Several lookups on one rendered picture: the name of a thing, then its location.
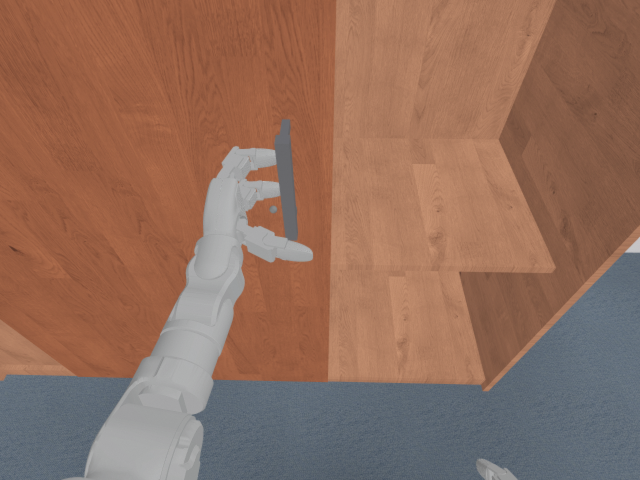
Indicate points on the left robot upper arm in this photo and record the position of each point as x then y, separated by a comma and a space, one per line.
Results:
147, 443

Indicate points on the robot left hand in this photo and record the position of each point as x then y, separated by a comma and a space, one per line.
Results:
227, 201

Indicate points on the robot left forearm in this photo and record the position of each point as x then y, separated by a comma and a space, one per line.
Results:
177, 376

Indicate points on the robot right hand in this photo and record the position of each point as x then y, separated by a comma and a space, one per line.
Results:
490, 471

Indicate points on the handle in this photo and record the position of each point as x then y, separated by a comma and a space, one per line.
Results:
286, 180

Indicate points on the wardrobe door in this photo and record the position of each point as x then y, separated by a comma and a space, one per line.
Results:
17, 350
115, 115

